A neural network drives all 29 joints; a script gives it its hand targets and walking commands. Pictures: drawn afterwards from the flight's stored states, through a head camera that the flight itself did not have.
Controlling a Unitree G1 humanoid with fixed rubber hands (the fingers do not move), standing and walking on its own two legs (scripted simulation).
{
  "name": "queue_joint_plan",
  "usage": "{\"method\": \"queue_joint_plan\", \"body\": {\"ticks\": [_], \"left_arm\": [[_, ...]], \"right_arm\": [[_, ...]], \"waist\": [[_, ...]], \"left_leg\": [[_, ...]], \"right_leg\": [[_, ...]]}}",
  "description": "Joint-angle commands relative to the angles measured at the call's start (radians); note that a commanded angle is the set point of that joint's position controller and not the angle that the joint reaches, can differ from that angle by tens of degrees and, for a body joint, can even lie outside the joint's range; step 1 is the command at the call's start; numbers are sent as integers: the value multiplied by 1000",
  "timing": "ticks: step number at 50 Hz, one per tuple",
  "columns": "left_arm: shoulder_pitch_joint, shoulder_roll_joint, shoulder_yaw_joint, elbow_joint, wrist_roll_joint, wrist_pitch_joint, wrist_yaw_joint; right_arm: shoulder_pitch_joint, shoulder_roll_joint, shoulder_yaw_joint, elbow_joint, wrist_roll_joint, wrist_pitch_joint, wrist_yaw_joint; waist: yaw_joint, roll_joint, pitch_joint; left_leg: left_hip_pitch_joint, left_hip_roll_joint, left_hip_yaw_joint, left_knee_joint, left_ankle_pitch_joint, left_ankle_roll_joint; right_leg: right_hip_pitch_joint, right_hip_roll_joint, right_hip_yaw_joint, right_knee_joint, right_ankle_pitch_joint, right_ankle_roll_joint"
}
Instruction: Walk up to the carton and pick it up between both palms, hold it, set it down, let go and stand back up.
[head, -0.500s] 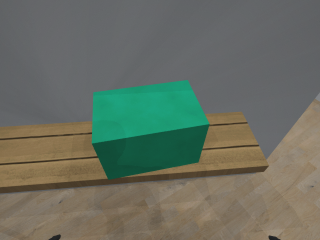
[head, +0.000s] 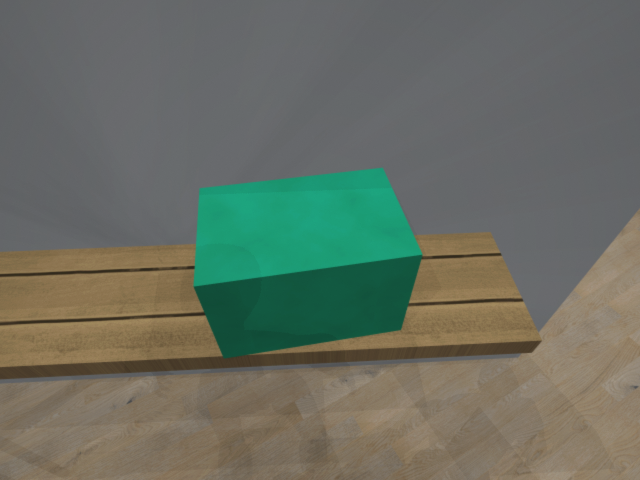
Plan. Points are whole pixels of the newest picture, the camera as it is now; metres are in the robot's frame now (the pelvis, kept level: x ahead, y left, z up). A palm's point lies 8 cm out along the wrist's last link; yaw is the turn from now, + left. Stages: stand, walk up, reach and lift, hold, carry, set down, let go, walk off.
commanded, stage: walk up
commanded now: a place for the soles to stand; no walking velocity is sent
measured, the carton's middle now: (304, 262) +0.48 +0.03 -0.04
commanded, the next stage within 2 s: reach and lift in 0.42 s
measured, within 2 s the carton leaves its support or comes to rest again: neither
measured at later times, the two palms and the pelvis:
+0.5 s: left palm out of the picture +0.10 +0.30 -0.12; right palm out of the picture +0.10 -0.29 -0.12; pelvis +0.00 +0.00 -0.01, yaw -1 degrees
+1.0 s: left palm out of the picture +0.16 +0.27 -0.08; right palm out of the picture +0.12 -0.29 -0.08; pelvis +0.00 +0.00 -0.01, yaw -3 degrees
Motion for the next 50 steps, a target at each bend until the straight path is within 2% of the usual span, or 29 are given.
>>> {"method": "queue_joint_plan", "body": {"ticks": [1, 3, 4, 6, 9, 11, 15, 16, 18, 20, 21, 22, 23, 25, 27, 29, 30, 31, 33, 34, 38, 39, 41, 42, 43, 44, 45, 46, 50], "left_arm": [[-84, 224, 35, -71, 8, -24, 10], [-42, 234, 40, -60, 10, -27, 7], [-57, 216, 39, -62, 9, -25, 11], [-56, 237, 45, -66, 9, -22, 11], [-52, 229, 43, -78, 8, -24, 9], [-44, 212, 42, -76, 8, -27, 13], [-24, 213, 46, -75, -2, -22, 12], [-41, 225, 49, -70, 7, -20, 13], [-27, 217, 44, -78, 0, -16, 8], [-48, 218, 40, -70, 6, -13, 11], [-27, 227, 41, -78, 1, -12, 12], [-378, 227, 97, -429, -43, 161, 43], [-369, 213, 87, -569, -68, 273, 52], [-280, 156, 69, -599, -17, 392, 37], [-167, 143, 71, -728, 38, 490, 29], [-34, 135, 71, -819, 81, 537, 36], [-10, 110, 73, -850, 79, 541, 34], [30, 121, 92, -879, 90, 527, 37], [74, 95, 126, -868, 122, 530, 34], [85, 101, 117, -868, 116, 523, 37], [75, 65, 145, -869, 106, 484, 52], [55, 87, 156, -928, 110, 473, 59], [11, 56, 135, -891, 86, 466, 65], [-9, 50, 138, -948, 75, 453, 76], [-6, 47, 121, -990, 53, 444, 79], [5, 72, 143, -971, 56, 421, 81], [-2, 50, 122, -1012, 37, 402, 84], [15, 49, 133, -979, 50, 393, 82], [60, 53, 121, -996, 34, 355, 101]], "right_arm": [[-46, -202, -37, -45, -6, -15, -6], [-43, -202, -44, -52, -4, -9, -4], [-33, -170, -34, -52, -1, -6, -5], [-22, -197, -36, -47, -4, -4, -12], [-35, -216, -43, -61, -11, -7, -11], [-37, -203, -42, -65, -4, -15, -5], [-39, -216, -43, -72, -1, -14, -10], [-21, -205, -43, -65, 1, -11, -7], [-34, -185, -44, -84, -6, -10, -10], [-17, -200, -45, -62, 3, -8, -10], [-16, -202, -50, -57, -7, -7, -10], [-360, -39, -123, -169, -85, -137, 13], [-347, -95, -124, -180, -80, -123, 45], [-273, -127, -123, -218, -68, -83, 71], [-133, -166, -143, -226, -46, -44, 88], [-40, -209, -156, -233, -1, -36, 102], [-68, -246, -159, -283, 12, -48, 109], [-27, -258, -155, -302, 29, -61, 112], [-22, -274, -139, -333, 42, -69, 112], [-27, -282, -159, -342, 44, -68, 116], [-20, -231, -122, -420, 51, -64, 127], [4, -215, -140, -439, 50, -59, 126], [-17, -186, -126, -472, 56, -49, 139], [-21, -189, -129, -499, 61, -41, 157], [-12, -187, -138, -515, 60, -48, 155], [11, -190, -147, -493, 65, -51, 160], [19, -194, -146, -508, 52, -50, 155], [5, -186, -124, -521, 54, -57, 154], [46, -181, -166, -518, 72, -76, 163]], "waist": [[-10, 8, -108], [-1, -14, -116], [-10, -80, -76], [-8, -45, -72], [-1, -7, -69], [-9, -39, -109], [13, 1, -112], [0, 23, -103], [10, -23, -81], [-7, 7, -71], [9, -55, -76], [-20, -99, -46], [-19, -97, -27], [-14, -115, -92], [-34, -44, -147], [-36, 69, -275], [-10, 88, -260], [-24, 60, -292], [15, 14, -259], [5, 30, -239], [33, -76, -129], [29, -55, -123], [11, -26, -64], [40, -13, -101], [22, -32, -112], [39, -13, -112], [18, -30, -115], [27, -37, -109], [17, 4, -119]], "left_leg": [[2, 72, -57, -71, 85, 59], [7, 63, -29, -48, 68, 60], [-35, 61, -28, -45, 56, 56], [-36, 59, -21, -65, 49, 53], [-39, 67, -37, -57, 88, 70], [-14, 72, -40, -51, 159, 71], [10, 76, -45, -67, 155, 61], [4, 64, -24, -59, 139, 56], [-7, 59, -24, -48, 85, 62], [14, 64, -40, -75, 66, 64], [14, 65, -32, -74, 83, 52], [-93, -71, 142, 90, -101, 19], [-105, -41, 127, 132, -162, 59], [-106, -27, 123, 175, -150, 63], [-78, -19, 113, 199, -77, 37], [47, -10, 66, 219, 141, -1], [63, -19, 65, 205, 177, -10], [139, -20, 36, 216, 307, -25], [122, -49, 56, 207, 297, -17], [112, -51, 39, 210, 354, -28], [34, -66, 67, 123, 175, 12], [32, -59, 79, 124, 164, 13], [31, -60, 77, 87, 99, 17], [18, -55, 83, 77, 96, 11], [39, -52, 77, 87, 111, 14], [28, -61, 87, 83, 92, 24], [50, -63, 93, 73, 104, 20], [43, -66, 94, 73, 87, 27], [39, -68, 90, 41, 68, 25]], "right_leg": [[11, -117, 122, -127, 12, 5], [27, -131, 131, -142, 6, 6], [28, -136, 123, -170, 1, 5], [18, -147, 136, -170, -23, -15], [40, -129, 139, -151, 50, 3], [53, -126, 102, -119, 175, 3], [54, -126, 110, -120, 126, 6], [63, -125, 122, -135, 69, 3], [21, -127, 130, -161, 12, 3], [16, -114, 132, -155, -35, 9], [11, -120, 130, -159, -17, 9], [-128, -16, 22, -1, -121, 28], [-164, -13, 31, 54, -192, 5], [-129, -7, 17, 91, -145, -2], [-80, 2, -2, 132, -17, -13], [-11, 21, -22, 137, 188, -27], [10, 32, -21, 122, 181, -31], [21, 44, -30, 121, 273, -19], [32, 49, -16, 105, 309, -7], [42, 51, -20, 116, 336, -8], [30, 39, 14, 63, 251, 16], [21, 36, 15, 64, 243, 16], [-29, 36, 32, 32, 154, 7], [-28, 35, 29, 25, 113, 0], [-30, 30, 40, 15, 153, -2], [-24, 20, 54, 7, 139, -6], [-21, 31, 40, 6, 165, 1], [-30, 22, 49, 5, 157, -2], [-31, 29, 35, -11, 147, -3]]}}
